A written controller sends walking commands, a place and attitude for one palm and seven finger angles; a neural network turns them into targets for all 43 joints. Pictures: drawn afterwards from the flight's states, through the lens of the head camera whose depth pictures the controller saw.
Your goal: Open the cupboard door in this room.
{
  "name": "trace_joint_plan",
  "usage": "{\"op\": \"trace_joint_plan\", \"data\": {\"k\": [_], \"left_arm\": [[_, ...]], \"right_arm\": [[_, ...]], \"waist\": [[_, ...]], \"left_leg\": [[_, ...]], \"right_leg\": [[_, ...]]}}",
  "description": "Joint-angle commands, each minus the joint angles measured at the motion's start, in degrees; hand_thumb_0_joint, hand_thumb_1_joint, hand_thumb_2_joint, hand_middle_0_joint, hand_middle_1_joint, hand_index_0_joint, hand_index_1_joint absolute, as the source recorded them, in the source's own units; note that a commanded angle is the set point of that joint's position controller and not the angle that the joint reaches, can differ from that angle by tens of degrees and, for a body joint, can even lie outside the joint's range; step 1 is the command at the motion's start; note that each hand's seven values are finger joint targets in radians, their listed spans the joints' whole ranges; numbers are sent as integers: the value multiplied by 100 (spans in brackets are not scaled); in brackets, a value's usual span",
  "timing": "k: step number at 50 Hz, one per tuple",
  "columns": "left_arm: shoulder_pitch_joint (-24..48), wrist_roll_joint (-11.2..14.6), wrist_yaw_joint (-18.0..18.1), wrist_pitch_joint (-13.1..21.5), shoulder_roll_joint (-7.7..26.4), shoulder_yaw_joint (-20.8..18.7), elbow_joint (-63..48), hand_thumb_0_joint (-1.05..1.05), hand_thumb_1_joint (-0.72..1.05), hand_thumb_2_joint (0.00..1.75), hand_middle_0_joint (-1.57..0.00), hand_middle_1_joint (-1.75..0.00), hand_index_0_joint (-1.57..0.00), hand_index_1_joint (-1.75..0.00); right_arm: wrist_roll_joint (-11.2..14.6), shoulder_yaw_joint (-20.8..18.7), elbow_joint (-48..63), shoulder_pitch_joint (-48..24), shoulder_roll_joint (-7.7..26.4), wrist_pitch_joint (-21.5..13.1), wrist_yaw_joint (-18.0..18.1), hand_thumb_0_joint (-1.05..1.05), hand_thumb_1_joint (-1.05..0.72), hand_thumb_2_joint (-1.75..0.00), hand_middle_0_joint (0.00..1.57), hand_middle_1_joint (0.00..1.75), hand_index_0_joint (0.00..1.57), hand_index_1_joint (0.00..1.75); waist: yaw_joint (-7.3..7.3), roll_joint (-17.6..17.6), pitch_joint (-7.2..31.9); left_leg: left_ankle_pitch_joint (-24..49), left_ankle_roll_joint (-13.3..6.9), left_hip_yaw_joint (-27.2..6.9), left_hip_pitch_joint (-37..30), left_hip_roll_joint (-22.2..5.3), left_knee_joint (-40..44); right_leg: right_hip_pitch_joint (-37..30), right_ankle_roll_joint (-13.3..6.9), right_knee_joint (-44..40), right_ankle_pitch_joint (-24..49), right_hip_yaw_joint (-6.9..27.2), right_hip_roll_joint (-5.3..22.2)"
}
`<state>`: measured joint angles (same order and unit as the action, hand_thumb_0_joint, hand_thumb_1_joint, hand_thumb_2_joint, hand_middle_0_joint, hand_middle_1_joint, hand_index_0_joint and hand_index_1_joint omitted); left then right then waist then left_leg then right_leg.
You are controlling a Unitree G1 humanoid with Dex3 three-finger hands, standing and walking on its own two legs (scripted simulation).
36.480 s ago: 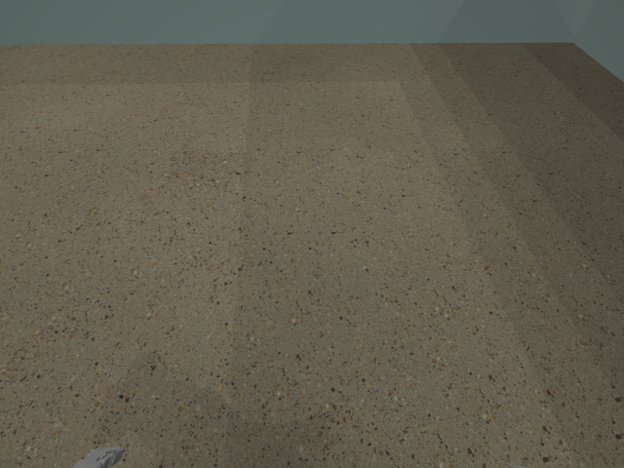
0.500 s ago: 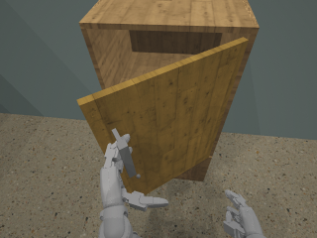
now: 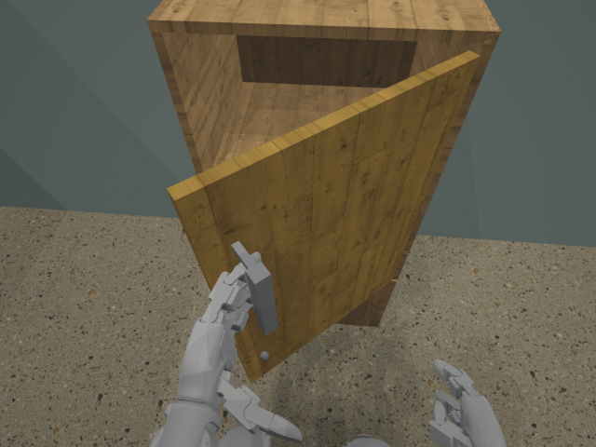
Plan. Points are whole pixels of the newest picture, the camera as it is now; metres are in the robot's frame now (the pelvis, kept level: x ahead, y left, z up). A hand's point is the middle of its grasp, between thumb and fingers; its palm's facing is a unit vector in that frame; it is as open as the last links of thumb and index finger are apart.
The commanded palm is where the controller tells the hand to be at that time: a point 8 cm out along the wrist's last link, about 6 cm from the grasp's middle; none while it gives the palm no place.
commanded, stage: slide the hand sideways off the handle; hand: left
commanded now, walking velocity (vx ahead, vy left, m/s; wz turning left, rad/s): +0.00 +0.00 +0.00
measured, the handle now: (255, 290) +0.30 +0.07 +0.07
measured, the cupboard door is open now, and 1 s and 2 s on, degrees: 41 41 41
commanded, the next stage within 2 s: draw the hand back to the body in 0.78 s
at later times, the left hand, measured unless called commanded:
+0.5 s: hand (218, 385) +0.19 +0.09 +0.07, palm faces -0.10 -1.00 -0.01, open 16.0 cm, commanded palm +0.16 +0.16 +0.08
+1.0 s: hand (182, 403) +0.17 +0.13 +0.08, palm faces -0.09 -1.00 -0.03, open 16.3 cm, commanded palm +0.13 +0.19 +0.10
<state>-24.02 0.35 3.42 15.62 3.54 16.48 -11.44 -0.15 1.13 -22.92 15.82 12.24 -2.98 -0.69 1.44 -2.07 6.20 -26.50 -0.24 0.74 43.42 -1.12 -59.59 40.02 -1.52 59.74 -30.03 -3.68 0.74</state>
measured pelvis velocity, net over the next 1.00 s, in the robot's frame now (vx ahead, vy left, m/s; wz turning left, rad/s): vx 0.00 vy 0.00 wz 0.01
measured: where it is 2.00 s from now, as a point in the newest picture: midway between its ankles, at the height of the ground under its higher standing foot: outside the picture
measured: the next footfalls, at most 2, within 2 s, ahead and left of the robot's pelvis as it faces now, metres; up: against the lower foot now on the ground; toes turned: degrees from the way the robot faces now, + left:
none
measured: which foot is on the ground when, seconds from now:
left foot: down 0.00-1.00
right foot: down 0.00-1.00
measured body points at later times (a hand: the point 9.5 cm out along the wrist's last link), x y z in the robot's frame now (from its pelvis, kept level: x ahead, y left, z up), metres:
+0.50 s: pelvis +0.01 +0.00 -0.01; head +0.05 -0.01 +0.44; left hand +0.19 +0.15 +0.08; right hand +0.20 -0.22 -0.07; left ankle +0.03 +0.12 -0.67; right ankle +0.00 -0.10 -0.67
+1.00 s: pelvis +0.00 +0.00 -0.01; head +0.04 -0.01 +0.44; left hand +0.17 +0.18 +0.08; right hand +0.19 -0.23 -0.07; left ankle +0.03 +0.12 -0.67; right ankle +0.00 -0.10 -0.67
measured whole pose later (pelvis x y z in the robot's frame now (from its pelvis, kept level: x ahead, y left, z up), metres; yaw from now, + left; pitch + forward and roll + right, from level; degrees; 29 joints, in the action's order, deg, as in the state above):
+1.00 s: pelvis +0.00 +0.00 -0.01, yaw +0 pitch +11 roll -2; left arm -38.9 10.5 -9.5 16.9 11.3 2.9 -22.9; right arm 2.3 -0.4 -21.2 14.9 12.1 -2.5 2.9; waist -0.7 -2.9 8.0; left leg -28.7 0.1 -1.1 47.1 -1.8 -64.7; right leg 42.4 -1.8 62.9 -31.7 -5.3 -0.1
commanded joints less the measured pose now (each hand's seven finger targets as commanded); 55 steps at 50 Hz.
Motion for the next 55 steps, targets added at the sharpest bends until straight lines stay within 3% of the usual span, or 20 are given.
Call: {"op": "trace_joint_plan", "data": {"k": [1,6,13,16,17,19,23,25,31,32,36,39,41,43,44,46,47,48,52,55], "left_arm": [[38,-4,96,385,120,-278,-1465,0,-50,30,-15,-30,-15,-30],[-432,145,10,372,127,-344,-1666,0,-50,30,-15,-30,-15,-30],[-698,254,-182,479,388,-634,-1867,0,-50,30,-15,-30,-15,-30],[-862,313,-292,513,403,-650,-2038,0,-50,30,-15,-30,-15,-30],[-937,338,-329,526,405,-645,-2057,0,-50,30,-15,-30,-15,-30],[-1278,415,-400,517,513,-819,-2099,0,-50,30,-15,-30,-15,-30],[-1493,520,-553,511,618,-1020,-2103,0,-50,30,-15,-30,-15,-30],[-1393,579,-657,556,645,-1023,-2169,0,-50,30,-15,-30,-15,-30],[-1559,824,-1001,667,897,-1348,-2204,0,-50,30,-15,-30,-15,-30],[-1525,862,-1075,692,894,-1346,-2212,0,-50,30,-15,-30,-15,-30],[-1758,1082,-1322,671,1117,-1752,-2076,0,-50,30,-15,-30,-15,-30],[-1706,1187,-1452,714,942,-1558,-2204,0,-50,30,-15,-30,-15,-30],[-1416,1176,-1439,739,955,-1464,-2236,0,-50,30,-15,-30,-15,-30],[-1619,1164,-1404,739,1022,-1582,-2163,0,-50,30,-15,-30,-15,-30],[-1607,1132,-1397,724,963,-1488,-2190,0,-50,30,-15,-30,-15,-30],[-1535,1087,-1281,682,1275,-1743,-2511,0,-50,30,-15,-30,-15,-30],[-1609,1082,-1244,640,1255,-1720,-2697,0,-50,30,-15,-30,-15,-30],[-1765,1105,-1208,562,1250,-1762,-2721,0,-50,30,-15,-30,-15,-30],[-1866,1176,-1204,287,1193,-1845,-2604,0,-50,30,-15,-30,-15,-30],[-1716,1244,-1285,150,1262,-1927,-2648,0,-50,30,-15,-30,-15,-30]], "right_arm": [[21,-218,1117,-463,542,-226,29,0,-90,-90,20,30,20,30],[32,-213,1201,-420,542,-213,43,0,-90,-90,20,30,20,30],[40,-249,1208,-362,555,-203,89,0,-90,-90,20,30,20,30],[55,-261,1242,-372,560,-229,99,0,-90,-90,20,30,20,30],[65,-269,1251,-350,548,-233,97,0,-90,-90,20,30,20,30],[80,-299,1262,-355,533,-215,107,0,-90,-90,20,30,20,30],[99,-328,1262,-397,516,-170,155,0,-90,-90,20,30,20,30],[119,-327,1265,-411,536,-182,175,0,-90,-90,20,30,20,30],[154,-373,1203,-415,563,-223,271,0,-90,-90,20,30,20,30],[157,-379,1182,-410,566,-241,290,0,-90,-90,20,30,20,30],[192,-422,1113,-456,554,-222,364,0,-90,-90,20,30,20,30],[224,-409,1179,-497,562,-257,381,0,-90,-90,20,30,20,30],[205,-384,1141,-485,591,-306,390,0,-90,-90,20,30,20,30],[207,-417,1156,-477,578,-310,399,0,-90,-90,20,30,20,30],[213,-408,1173,-487,581,-313,390,0,-90,-90,20,30,20,30],[224,-426,1199,-472,588,-294,405,0,-90,-90,20,30,20,30],[241,-407,1250,-470,567,-291,404,0,-90,-90,20,30,20,30],[264,-402,1267,-467,525,-272,405,0,-90,-90,20,30,20,30],[301,-364,1244,-546,502,-212,439,0,-90,-90,20,30,20,30],[315,-319,1214,-552,549,-247,453,0,-90,-90,20,30,20,30]], "waist": [[-107,290,923],[-127,315,927],[-60,395,888],[-104,125,977],[-80,182,962],[-153,228,1072],[-156,347,962],[-98,245,828],[-127,224,955],[-77,313,978],[-153,394,985],[-102,189,875],[-52,149,796],[-131,211,877],[-114,118,853],[-234,-10,1110],[-243,-167,1210],[-273,-110,1196],[-221,144,782],[-175,117,599]], "left_leg": [[771,-112,-230,-792,167,843],[801,-101,-237,-775,164,833],[811,-103,-232,-652,163,669],[890,-97,-259,-716,157,662],[956,-97,-249,-730,159,629],[1059,-89,-223,-699,163,613],[1011,-95,-200,-537,183,540],[876,-98,-201,-471,190,504],[903,-111,-182,-354,210,349],[925,-113,-191,-355,207,307],[911,-101,-191,-219,201,250],[830,-104,-198,-242,212,267],[760,-121,-253,-233,201,256],[716,-104,-247,-202,191,264],[674,-106,-241,-221,194,270],[823,-118,-247,-437,180,391],[886,-115,-246,-582,185,478],[904,-115,-242,-636,182,554],[824,-124,-258,-684,171,752],[619,-124,-264,-755,172,877]], "right_leg": [[-298,-38,-967,1157,101,-132],[-336,-30,-937,1217,71,-167],[-207,8,-863,1288,86,-182],[-174,-17,-769,1312,55,-196],[-166,-4,-768,1418,59,-194],[-284,-1,-748,1550,63,-202],[-304,26,-771,1567,107,-209],[-175,36,-805,1414,132,-201],[-263,44,-844,1416,272,-179],[-236,68,-832,1478,280,-171],[-355,91,-894,1457,380,-153],[-184,94,-886,1297,325,-157],[-51,66,-858,1112,292,-181],[-64,59,-844,1006,289,-182],[-7,52,-844,923,284,-184],[-187,24,-811,1069,234,-208],[-240,18,-800,1154,173,-207],[-317,26,-849,1202,151,-215],[-426,63,-1089,1180,102,-241],[-430,79,-1280,894,108,-234]]}}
